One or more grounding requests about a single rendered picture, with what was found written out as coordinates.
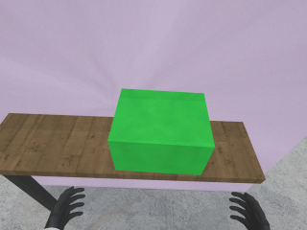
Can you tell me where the right robot hand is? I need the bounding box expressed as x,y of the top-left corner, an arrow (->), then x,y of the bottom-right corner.
229,192 -> 271,230

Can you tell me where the table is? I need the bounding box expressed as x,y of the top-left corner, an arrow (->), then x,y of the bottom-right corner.
0,113 -> 266,215

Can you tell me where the carton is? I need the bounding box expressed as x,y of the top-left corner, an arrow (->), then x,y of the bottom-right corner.
107,88 -> 215,175

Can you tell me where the left robot hand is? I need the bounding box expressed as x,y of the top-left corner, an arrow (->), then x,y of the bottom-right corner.
44,186 -> 85,230

